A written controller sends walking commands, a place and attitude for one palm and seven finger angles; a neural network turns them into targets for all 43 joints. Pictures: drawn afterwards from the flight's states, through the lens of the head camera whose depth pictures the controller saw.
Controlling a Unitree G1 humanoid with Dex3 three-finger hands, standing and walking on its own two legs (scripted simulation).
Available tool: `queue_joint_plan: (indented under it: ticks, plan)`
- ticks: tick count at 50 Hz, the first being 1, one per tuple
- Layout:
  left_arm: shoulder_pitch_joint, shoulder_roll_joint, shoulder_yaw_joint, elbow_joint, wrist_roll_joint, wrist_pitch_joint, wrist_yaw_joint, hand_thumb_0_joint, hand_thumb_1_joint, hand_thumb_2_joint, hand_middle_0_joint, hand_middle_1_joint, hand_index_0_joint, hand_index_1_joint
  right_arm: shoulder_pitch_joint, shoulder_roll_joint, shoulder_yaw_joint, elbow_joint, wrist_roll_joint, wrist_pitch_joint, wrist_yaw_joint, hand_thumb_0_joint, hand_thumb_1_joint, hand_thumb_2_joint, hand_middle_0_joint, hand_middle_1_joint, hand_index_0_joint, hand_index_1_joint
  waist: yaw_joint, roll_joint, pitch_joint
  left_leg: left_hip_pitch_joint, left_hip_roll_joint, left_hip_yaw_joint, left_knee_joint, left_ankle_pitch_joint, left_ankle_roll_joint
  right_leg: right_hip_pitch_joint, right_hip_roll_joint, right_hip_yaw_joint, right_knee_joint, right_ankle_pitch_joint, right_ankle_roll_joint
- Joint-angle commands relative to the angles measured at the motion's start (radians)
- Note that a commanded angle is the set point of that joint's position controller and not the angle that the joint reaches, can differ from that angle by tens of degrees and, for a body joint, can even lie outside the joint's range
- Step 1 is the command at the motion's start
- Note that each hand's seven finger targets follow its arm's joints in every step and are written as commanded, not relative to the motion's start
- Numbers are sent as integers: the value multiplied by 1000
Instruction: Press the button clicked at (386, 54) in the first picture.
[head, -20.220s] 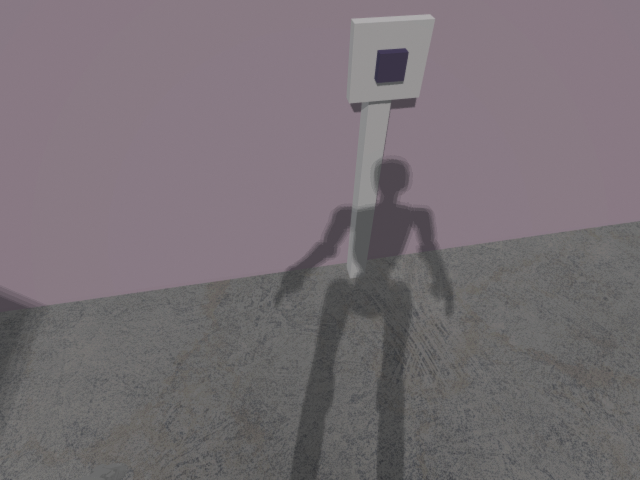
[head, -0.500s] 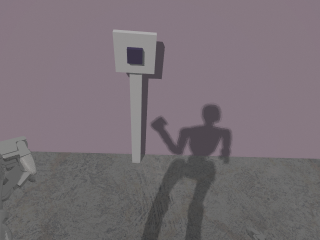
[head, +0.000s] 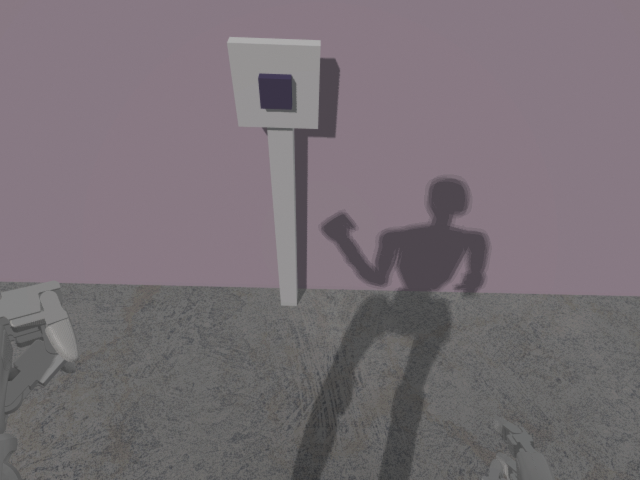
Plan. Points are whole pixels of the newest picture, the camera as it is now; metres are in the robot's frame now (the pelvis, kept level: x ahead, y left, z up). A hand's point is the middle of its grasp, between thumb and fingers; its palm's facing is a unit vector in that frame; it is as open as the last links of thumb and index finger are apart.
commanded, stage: let the arm hang, fingers relaxed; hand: left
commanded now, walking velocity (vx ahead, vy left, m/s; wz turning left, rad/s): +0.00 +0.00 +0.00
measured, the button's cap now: (276, 91) +0.81 +0.15 +0.10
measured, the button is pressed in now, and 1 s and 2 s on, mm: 0 0 0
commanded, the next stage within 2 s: stand and wait in 1.12 s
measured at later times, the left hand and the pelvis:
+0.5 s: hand out of the picture -0.05 +0.21 -0.16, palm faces +0.06 -0.97 -0.24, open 4.5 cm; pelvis -0.01 +0.01 +0.01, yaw +2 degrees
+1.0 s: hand out of the picture -0.01 +0.18 -0.17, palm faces +0.04 -0.98 -0.19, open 7.3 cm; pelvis -0.02 +0.02 +0.01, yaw +1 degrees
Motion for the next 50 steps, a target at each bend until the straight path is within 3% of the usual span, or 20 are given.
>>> queue_joint_plan:
  ticks: [1, 2, 3, 4, 5, 6, 8, 9, 11, 13, 16, 17, 19, 25, 31, 40, 50]
  plan:
    - [-124, 34, -223, 594, 79, 130, -141, 0, 900, 900, -1300, -1500, -1300, -1500, -110, -304, -67, 61, -1, -61, 98, 0, -900, -900, 200, 300, 200, 300, -61, 211, -27, -31, 115, -150, -24, 600, 81, -89, -66, 25, 137, 314, 36]
    - [-118, 7, -210, 631, 46, 202, -155, 0, 900, 900, -1263, -1460, -1263, -1460, -72, -225, -63, 36, 15, 2, 94, 0, -900, -900, 200, 300, 200, 300, -22, 182, -73, -18, 137, -135, -58, 714, 92, -67, -40, 64, 150, 103, 31]
    - [-135, -40, -237, 668, 41, 221, -155, 0, 900, 900, -1227, -1420, -1227, -1420, -78, -196, -43, 25, 2, 22, 88, 0, -900, -900, 200, 300, 200, 300, -11, 128, -96, -50, 181, -173, -69, 653, 109, -68, -26, 61, 168, -40, 29]
    - [-175, -34, -241, 724, 42, 219, -157, 0, 900, 900, -1190, -1380, -1190, -1380, -78, -188, -36, 23, -8, 29, 85, 0, -900, -900, 200, 300, 200, 300, -7, 32, -107, -41, 190, -211, -82, 643, 122, -59, -19, 80, 160, -69, 25]
    - [-188, -21, -245, 784, 40, 216, -161, 0, 900, 900, -1153, -1340, -1153, -1340, -81, -192, -27, 25, -12, 36, 81, 0, -900, -900, 200, 300, 200, 300, 4, -33, -122, -52, 185, -217, -71, 574, 125, -15, -25, 87, 104, -26, 23]
    - [-195, 1, -244, 857, 44, 211, -163, 0, 900, 900, -1117, -1300, -1117, -1300, -93, -189, -22, 35, -13, 42, 80, 0, -900, -900, 200, 300, 200, 300, 19, -89, -146, -61, 142, -182, -42, 496, 100, 58, -41, 97, 21, 148, 17]
    - [-257, 71, -247, 1004, 44, 201, -165, 0, 900, 900, -1043, -1220, -1043, -1220, -80, -160, -20, 69, -8, 57, 81, 0, -900, -900, 200, 300, 200, 300, -8, -205, -136, -29, 28, -75, 28, 298, 29, 76, -152, 197, -77, 481, -30]
    - [-297, 85, -250, 1073, 43, 203, -161, 0, 900, 900, -1007, -1180, -1007, -1180, -75, -156, -22, 88, -11, 75, 81, 0, -900, -900, 200, 300, 200, 300, -20, -231, -123, -22, 4, -57, 31, 239, 15, 70, -174, 207, -84, 547, -58]
    - [-326, 61, -274, 1200, 32, 209, -154, 0, 900, 900, -933, -1100, -933, -1100, -66, -118, -8, 144, -16, 97, 80, 0, -900, -900, 200, 300, 200, 300, -25, -121, -100, 33, 4, -47, -4, 228, 6, 53, -175, 197, -91, 574, -58]
    - [-346, 38, -291, 1303, 25, 213, -149, 0, 900, 900, -860, -1020, -860, -1020, -64, -104, 3, 198, -16, 105, 78, 0, -900, -900, 200, 300, 200, 300, -26, 43, -84, 88, 36, -76, -78, 292, 11, 25, -119, 162, -103, 369, -23]
    - [-318, -2, -293, 1431, 21, 219, -145, 0, 900, 900, -750, -900, -750, -900, -57, -85, 8, 269, -16, 112, 70, 0, -900, -900, 200, 300, 200, 300, -9, 161, -30, 44, 61, -111, -152, 179, 27, 51, -81, 146, -174, 151, -11]
    - [-313, -4, -296, 1469, 21, 221, -146, 0, 900, 900, -713, -860, -713, -860, -53, -80, 9, 288, -14, 114, 69, 0, -900, -900, 200, 300, 200, 300, -9, 169, -13, 35, 58, -117, -172, 119, 28, 51, -79, 145, -193, 117, -15]
    - [-302, -10, -297, 1524, 22, 220, -148, 0, 900, 900, -640, -780, -640, -780, -27, -78, 5, 319, -12, 120, 65, 0, -900, -900, 200, 300, 200, 300, -11, 95, 12, 40, 58, -117, -185, 52, 26, 36, -78, 143, -233, 78, -21]
    - [-273, -33, -309, 1638, 19, 215, -144, 0, 900, 900, -420, -540, -420, -540, 57, -57, 2, 416, -7, 115, 57, 0, -900, -900, 200, 300, 200, 300, -18, 19, 14, 83, 67, -116, -217, 51, 32, 30, -84, 129, -255, 71, -21]
    - [-241, -56, -312, 1690, 19, 218, -138, 0, 900, 900, -200, -300, -200, -300, 100, -34, 4, 460, -8, 117, 53, 0, -900, -900, 200, 300, 200, 300, -18, 6, 63, 67, 61, -108, -236, 14, 32, 6, -83, 131, -258, 34, -19]
    - [-230, -82, -305, 1695, 23, 220, -132, 0, 900, 900, -200, -300, -200, -300, 126, -1, 0, 476, -12, 116, 53, 0, -900, -900, 200, 300, 200, 300, -14, 14, 117, 22, 56, -104, -250, -40, 31, -22, -80, 130, -255, -5, -15]
    - [-251, -90, -297, 1674, 25, 215, -131, 0, 900, 900, -200, -300, -200, -300, 127, 6, -6, 468, -12, 109, 51, 0, -900, -900, 200, 300, 200, 300, -15, 30, 111, 12, 62, -113, -258, -36, 30, -14, -74, 137, -241, 36, -15]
